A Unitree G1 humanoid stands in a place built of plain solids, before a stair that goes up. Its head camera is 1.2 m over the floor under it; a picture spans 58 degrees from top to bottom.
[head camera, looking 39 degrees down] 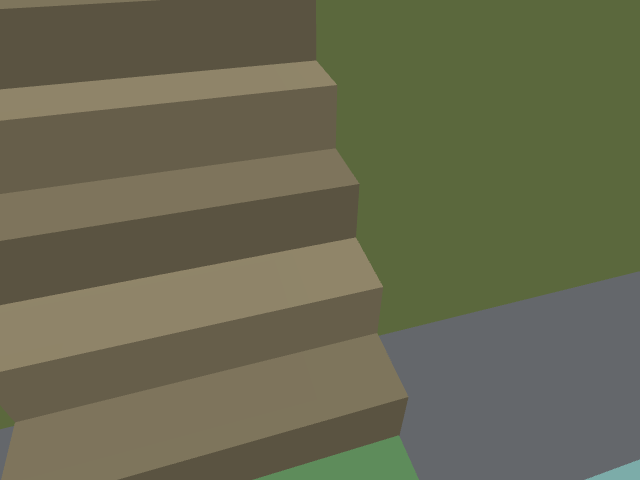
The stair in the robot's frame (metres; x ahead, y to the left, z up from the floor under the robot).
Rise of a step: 0.19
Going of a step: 0.21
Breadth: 0.94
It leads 17 degrees to the left of straight ahead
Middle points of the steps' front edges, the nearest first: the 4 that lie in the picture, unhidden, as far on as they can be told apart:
0.47 0.22 0.20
0.67 0.28 0.39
0.87 0.34 0.58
1.06 0.40 0.78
